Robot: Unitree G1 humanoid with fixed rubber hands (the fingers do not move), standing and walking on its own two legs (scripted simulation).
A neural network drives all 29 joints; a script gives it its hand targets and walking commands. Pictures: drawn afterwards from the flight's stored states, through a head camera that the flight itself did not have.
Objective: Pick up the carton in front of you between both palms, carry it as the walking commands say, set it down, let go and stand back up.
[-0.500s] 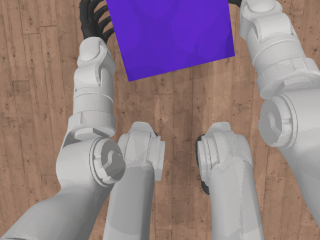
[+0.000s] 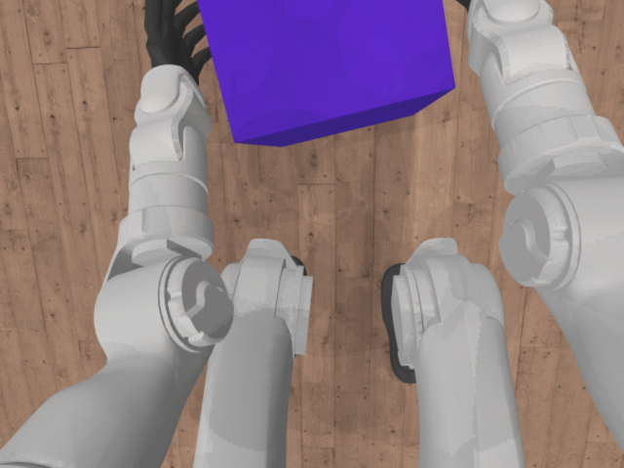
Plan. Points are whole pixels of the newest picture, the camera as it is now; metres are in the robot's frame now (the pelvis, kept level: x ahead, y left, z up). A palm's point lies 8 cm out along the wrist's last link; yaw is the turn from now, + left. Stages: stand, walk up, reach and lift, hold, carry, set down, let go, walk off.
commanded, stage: set down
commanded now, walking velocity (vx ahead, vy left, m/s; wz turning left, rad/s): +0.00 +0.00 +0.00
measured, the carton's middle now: (326, 42) +0.54 +0.00 -0.25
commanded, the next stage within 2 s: let go in 1.48 s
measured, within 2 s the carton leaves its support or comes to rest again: neither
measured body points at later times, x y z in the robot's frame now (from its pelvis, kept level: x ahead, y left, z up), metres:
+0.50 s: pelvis -0.02 +0.01 -0.01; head +0.34 -0.03 +0.24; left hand +0.49 +0.20 -0.18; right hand +0.54 -0.19 -0.19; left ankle +0.10 +0.12 -0.34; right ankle +0.08 -0.09 -0.34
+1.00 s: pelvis -0.01 +0.01 +0.10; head +0.32 -0.02 +0.41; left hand +0.50 +0.19 -0.02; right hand +0.56 -0.20 -0.02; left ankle +0.10 +0.12 -0.34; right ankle +0.08 -0.09 -0.34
